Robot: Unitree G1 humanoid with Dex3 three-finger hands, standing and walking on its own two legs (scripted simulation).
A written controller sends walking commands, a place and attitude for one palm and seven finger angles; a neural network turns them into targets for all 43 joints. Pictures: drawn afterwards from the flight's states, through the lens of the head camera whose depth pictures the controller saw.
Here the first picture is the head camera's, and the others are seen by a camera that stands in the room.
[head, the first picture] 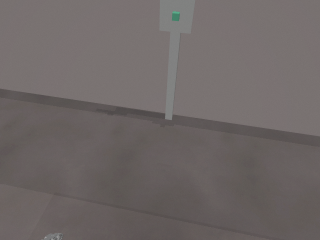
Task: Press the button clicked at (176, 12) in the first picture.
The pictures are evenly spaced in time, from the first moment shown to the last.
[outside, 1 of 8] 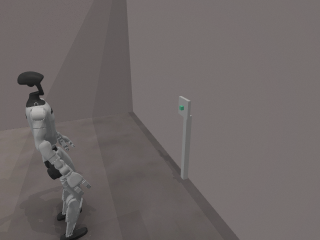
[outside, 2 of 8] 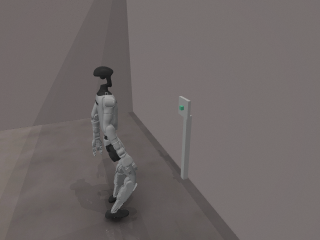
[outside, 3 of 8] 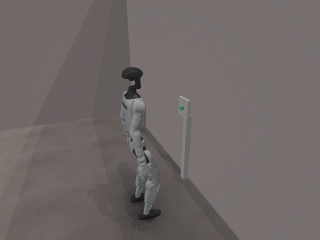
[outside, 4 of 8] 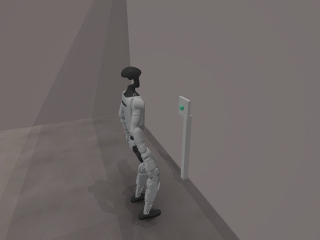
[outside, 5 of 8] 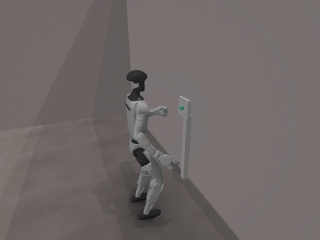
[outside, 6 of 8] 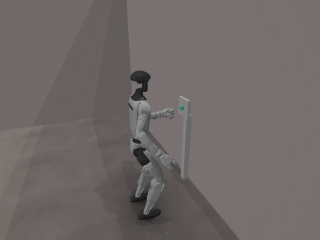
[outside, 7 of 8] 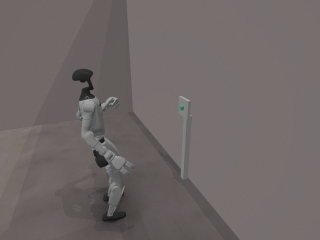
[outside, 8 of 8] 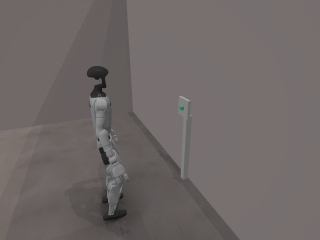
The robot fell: no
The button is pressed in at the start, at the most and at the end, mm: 0 10 0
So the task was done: yes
